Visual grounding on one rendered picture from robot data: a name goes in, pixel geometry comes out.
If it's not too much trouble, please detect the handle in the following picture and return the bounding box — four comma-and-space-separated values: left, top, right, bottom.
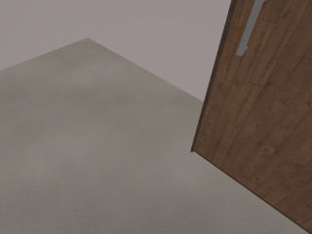
236, 0, 266, 57

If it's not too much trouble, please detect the wardrobe door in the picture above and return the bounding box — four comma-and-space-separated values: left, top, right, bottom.
194, 0, 312, 232

